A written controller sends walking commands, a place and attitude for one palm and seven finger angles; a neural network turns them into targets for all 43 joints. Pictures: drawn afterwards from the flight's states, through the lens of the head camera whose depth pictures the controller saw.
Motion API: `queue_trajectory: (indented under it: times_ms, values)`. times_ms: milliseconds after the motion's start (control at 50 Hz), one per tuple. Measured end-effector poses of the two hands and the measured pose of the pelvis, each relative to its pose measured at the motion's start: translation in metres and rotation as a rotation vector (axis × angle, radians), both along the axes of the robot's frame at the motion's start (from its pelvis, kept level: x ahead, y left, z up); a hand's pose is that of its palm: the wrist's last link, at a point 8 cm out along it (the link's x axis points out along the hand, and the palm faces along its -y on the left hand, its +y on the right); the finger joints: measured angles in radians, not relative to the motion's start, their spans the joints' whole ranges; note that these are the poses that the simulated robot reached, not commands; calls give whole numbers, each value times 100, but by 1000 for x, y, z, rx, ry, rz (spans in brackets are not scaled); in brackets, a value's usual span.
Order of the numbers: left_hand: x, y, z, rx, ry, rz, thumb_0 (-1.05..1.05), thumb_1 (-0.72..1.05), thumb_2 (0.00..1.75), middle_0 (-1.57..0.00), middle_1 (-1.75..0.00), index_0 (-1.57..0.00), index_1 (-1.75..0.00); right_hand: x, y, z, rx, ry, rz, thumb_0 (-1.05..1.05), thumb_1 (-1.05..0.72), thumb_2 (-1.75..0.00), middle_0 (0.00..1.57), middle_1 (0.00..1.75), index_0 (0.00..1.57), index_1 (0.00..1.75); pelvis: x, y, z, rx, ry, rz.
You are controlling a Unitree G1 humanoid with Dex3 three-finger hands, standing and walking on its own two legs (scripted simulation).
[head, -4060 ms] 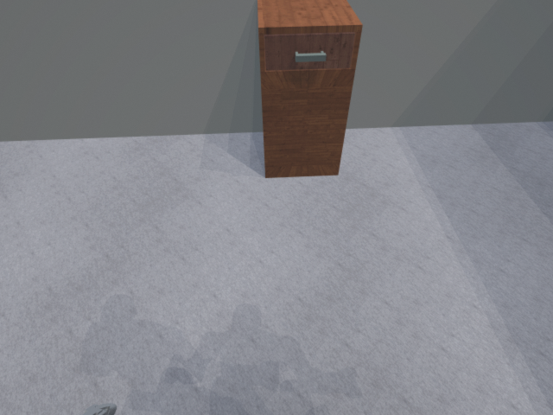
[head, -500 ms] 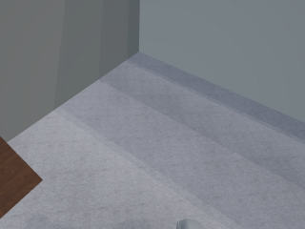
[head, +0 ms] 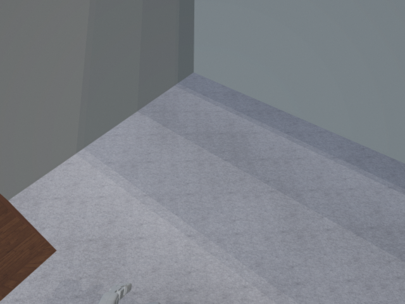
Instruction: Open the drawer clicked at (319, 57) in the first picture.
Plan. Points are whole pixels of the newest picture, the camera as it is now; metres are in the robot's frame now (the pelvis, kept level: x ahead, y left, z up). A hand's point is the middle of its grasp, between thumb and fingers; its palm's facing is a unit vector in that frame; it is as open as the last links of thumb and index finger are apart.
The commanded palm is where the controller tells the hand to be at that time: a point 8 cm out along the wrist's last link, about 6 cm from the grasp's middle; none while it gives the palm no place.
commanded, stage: turn to face it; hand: left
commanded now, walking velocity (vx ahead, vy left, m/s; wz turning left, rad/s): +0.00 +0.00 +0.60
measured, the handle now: out of the picture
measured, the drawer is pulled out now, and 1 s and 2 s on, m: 0.00 0.00 0.00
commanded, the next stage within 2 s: take the last steps up to it in 1.42 s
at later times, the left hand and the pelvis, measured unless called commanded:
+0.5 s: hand out of the picture +0.03 +0.22 -0.14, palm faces +0.32 -0.89 -0.31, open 7.4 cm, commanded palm none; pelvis +0.00 -0.02 +0.00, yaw +17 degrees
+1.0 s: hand out of the picture -0.13 +0.20 -0.17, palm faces +0.61 -0.75 -0.26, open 7.4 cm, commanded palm none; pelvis -0.03 -0.01 +0.00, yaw +36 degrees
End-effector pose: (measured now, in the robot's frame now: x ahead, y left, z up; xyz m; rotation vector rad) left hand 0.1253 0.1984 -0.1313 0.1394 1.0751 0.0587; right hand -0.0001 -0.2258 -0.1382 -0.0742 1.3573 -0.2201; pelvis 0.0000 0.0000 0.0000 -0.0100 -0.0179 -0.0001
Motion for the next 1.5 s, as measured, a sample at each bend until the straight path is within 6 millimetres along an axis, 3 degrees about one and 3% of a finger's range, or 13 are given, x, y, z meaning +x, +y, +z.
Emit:
queue_trajectory:
  times_ms: [120, 220, 320, 400, 520, 660, 800, 920, 980, 1080, 1220, 1340, 1500]
  values:
    - [-41, 51, -26, 7, 84, 121, 0, 90, 90, -20, -30, -20, -30, 53, 0, 9, -95, -118, 118, 0, -90, -90, 20, 30, 20, 30, -1, 19, -13, -19, 12, 61]
    - [-78, 82, -9, 58, 146, 213, 1, 91, 90, -20, -30, -20, -30, 75, 1, 25, -111, -121, 192, 0, -90, -90, 20, 30, 20, 30, 1, 21, 3, -13, 28, 111]
    - [-106, 94, 8, 110, 172, 291, 1, 91, 90, -20, -30, -19, -30, 97, -2, 28, -95, -126, 263, 0, -90, -90, 20, 30, 20, 30, 4, 16, 11, -13, 34, 170]
    - [-116, 87, 17, 137, 160, 334, 1, 91, 90, -20, -30, -19, -30, 113, -10, 22, -74, -129, 314, 0, -90, -90, 20, 30, 20, 30, 2, 4, 10, -8, 33, 223]
    - [-127, 54, 24, 167, 85, 389, 1, 91, 90, -20, -30, -19, -30, 140, -29, 2, -30, -143, 388, 0, -90, -90, 20, 30, 20, 30, -2, -24, 0, 5, 25, 313]
    - [-161, 16, 30, 126, 100, 477, 0, 90, 90, -20, -30, -20, -30, 170, -28, 11, -11, -151, 500, 0, -90, -90, 20, 30, 20, 30, -6, -36, 11, 37, 8, 422]
    - [-207, 4, 17, 64, 147, 580, 0, 90, 90, -20, -30, -20, -30, 191, 5, 19, -20, -141, 638, 0, -90, -90, 19, 30, 20, 30, -16, -32, 11, 42, 22, 520]
    - [-269, 18, -11, 27, 226, 703, 0, 90, 90, -21, -30, -20, -30, 209, 56, 22, -40, -222, 766, 0, -90, -90, 20, 30, 20, 30, -31, -14, -5, 19, 31, 595]
    - [-289, 27, -10, 33, 272, 741, 1, 90, 90, -20, -30, -20, -30, 206, 70, 29, -39, -244, 795, 0, -90, -90, 20, 30, 20, 30, -34, -11, 0, 6, 28, 619]
    - [-291, 40, 6, 62, 227, 787, 1, 91, 90, -20, -30, -19, -30, 197, 78, 31, -35, -206, 835, 0, -90, -90, 20, 30, 20, 30, -36, -10, 9, -9, 25, 674]
    - [-265, 40, 23, 117, 127, 817, 1, 91, 90, -20, -30, -19, -30, 192, 67, 16, -3, -142, 863, 0, -90, -90, 20, 30, 20, 30, -29, -22, 9, 4, 26, 747]
    - [-247, 12, 31, 161, 63, 835, 0, 90, 90, -20, -30, -20, -30, 205, 50, -8, 30, -106, 879, 0, -90, -90, 20, 30, 20, 30, -17, -41, 0, 21, 20, 809]
    - [-270, -38, 33, 95, 126, 922, 0, 90, 90, -20, -30, -20, -30, 215, 49, 2, 24, -67, 944, 0, -90, -90, 20, 30, 20, 30, -14, -48, 13, 50, 22, 876]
